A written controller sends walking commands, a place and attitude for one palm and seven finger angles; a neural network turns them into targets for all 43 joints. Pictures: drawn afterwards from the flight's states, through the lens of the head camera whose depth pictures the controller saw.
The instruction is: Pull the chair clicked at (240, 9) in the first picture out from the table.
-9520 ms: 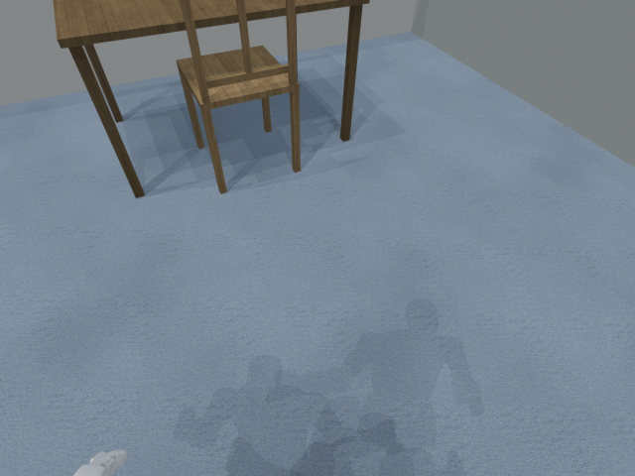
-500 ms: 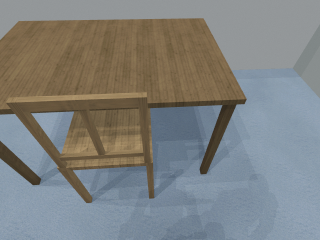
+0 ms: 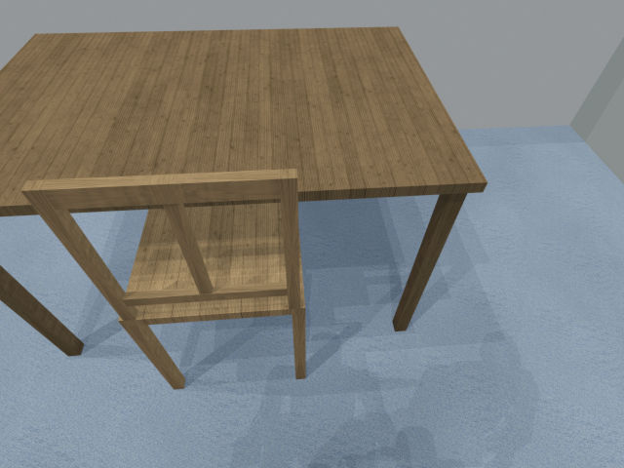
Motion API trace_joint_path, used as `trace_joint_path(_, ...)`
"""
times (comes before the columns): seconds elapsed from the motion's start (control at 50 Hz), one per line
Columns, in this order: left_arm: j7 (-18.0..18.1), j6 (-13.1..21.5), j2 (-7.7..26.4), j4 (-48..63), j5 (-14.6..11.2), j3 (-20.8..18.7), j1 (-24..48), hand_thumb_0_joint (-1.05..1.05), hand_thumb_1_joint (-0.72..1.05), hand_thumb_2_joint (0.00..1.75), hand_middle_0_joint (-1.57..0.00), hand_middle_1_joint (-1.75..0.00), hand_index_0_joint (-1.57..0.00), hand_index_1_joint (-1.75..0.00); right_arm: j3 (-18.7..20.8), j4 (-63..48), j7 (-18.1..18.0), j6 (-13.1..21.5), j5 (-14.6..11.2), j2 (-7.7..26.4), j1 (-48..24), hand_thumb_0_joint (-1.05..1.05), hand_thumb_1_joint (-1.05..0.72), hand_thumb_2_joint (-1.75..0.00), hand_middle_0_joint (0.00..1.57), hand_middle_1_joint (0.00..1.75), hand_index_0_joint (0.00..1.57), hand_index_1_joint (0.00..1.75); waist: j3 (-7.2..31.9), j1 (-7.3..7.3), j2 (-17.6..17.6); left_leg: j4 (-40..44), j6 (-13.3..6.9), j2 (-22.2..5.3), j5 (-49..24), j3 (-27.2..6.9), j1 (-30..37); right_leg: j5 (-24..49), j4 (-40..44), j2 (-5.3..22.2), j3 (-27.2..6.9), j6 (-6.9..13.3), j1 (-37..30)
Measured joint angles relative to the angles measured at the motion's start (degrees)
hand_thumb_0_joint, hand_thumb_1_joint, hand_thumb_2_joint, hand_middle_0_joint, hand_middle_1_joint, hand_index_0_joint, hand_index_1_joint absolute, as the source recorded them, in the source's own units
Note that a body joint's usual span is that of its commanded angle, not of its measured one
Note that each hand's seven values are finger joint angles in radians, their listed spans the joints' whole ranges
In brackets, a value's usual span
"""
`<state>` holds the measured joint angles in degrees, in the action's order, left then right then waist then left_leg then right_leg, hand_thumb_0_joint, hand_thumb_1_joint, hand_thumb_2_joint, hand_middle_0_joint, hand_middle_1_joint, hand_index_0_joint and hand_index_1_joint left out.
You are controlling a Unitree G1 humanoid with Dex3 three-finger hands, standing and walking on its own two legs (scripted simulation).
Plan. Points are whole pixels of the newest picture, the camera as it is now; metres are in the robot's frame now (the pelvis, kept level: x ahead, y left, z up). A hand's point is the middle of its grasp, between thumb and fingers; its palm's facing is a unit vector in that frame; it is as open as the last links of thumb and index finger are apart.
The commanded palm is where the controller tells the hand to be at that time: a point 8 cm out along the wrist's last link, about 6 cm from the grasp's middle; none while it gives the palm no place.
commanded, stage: look again from close up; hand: left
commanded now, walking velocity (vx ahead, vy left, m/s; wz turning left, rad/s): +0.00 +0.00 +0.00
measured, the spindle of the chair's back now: (191, 251) +0.48 +0.25 -0.08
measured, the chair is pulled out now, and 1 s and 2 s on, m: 0.00 0.00 0.00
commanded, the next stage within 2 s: shuffle to correct the standing spot in 1.18 s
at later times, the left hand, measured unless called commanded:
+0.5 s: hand out of the picture -0.06 +0.19 -0.18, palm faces +0.02 -0.98 -0.18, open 7.4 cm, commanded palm none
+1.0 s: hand out of the picture -0.05 +0.17 -0.18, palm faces +0.03 -0.99 -0.14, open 7.4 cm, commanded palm none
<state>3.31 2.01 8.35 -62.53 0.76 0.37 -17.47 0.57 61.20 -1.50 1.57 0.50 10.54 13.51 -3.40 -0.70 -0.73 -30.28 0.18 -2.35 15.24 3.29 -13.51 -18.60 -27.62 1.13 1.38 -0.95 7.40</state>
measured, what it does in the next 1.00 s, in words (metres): stands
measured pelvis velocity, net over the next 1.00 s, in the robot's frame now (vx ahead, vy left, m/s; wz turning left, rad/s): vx -0.03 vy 0.02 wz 0.00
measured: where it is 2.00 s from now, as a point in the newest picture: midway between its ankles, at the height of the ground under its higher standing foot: outside the picture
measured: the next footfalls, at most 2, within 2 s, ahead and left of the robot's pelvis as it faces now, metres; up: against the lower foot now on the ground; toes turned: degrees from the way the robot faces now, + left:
right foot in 2.00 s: +0.21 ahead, -0.11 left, +0.00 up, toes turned +0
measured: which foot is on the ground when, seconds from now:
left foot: down 0.00-1.00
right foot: down 0.00-1.00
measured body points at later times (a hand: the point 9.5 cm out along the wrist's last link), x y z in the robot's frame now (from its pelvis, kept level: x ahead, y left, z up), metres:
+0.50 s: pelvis -0.04 +0.02 +0.00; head -0.03 +0.03 +0.45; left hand -0.06 +0.24 -0.16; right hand -0.03 -0.21 -0.15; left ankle +0.01 +0.12 -0.74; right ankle -0.04 -0.13 -0.74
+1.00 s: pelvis -0.03 +0.02 +0.00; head -0.03 +0.04 +0.45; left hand -0.05 +0.23 -0.17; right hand -0.03 -0.21 -0.15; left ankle +0.01 +0.12 -0.74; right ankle -0.04 -0.13 -0.74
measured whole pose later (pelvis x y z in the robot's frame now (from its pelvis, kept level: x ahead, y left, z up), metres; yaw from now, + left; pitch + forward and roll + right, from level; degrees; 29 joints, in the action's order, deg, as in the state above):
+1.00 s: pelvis -0.03 +0.02 +0.00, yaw +0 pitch -2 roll +0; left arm 2.2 0.8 7.9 -62.4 0.9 0.7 -19.9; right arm -0.2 64.6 -0.7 0.4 0.2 7.9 15.7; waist -1.3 0.1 2.1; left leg -26.8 -1.6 -0.6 10.8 4.2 -14.4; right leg -15.1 -26.2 2.8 0.6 -2.4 9.4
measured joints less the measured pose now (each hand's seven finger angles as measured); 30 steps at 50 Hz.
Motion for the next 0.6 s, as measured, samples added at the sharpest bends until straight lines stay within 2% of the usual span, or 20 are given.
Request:
trace_joint_path(0.1,-0.4,-1.3,1.0,1.5,0.1,0.0,0.1,0.01,0.91,0.90,-0.20,-0.30,-0.20,-0.30,-0.2,-1.0,0.2,-0.9,0.0,-0.4,0.3,0.00,-0.91,-0.90,0.20,0.30,0.20,0.30,1.5,0.49,0.6,-2.0,-0.6,0.6,0.4,0.1,-0.2,-0.9,-2.7,0.7,-0.1,-0.5,0.4)
trace_joint_path(0.24,-1.1,-2.1,1.9,3.3,0.3,0.1,-0.3,0.01,0.91,0.90,-0.20,-0.30,-0.20,-0.30,-0.4,-1.9,0.9,-1.7,0.3,-0.8,1.0,0.00,-0.92,-0.90,0.20,0.30,0.20,0.30,2.7,0.62,1.7,-0.6,-1.3,1.3,-1.7,0.4,-1.3,0.5,-2.6,1.4,-0.4,-0.7,2.1)
trace_joint_path(0.6,-1.5,-1.9,1.3,0.8,0.1,0.4,-4.2,0.01,0.91,0.90,-0.20,-0.30,-0.20,-0.30,-0.9,1.8,1.3,-1.7,-0.2,-2.3,3.8,0.00,-0.91,-0.90,0.20,0.30,0.20,0.30,1.7,0.79,2.6,2.7,-1.7,1.7,-4.6,0.5,-2.2,3.4,0.5,1.6,-0.4,-1.3,3.2)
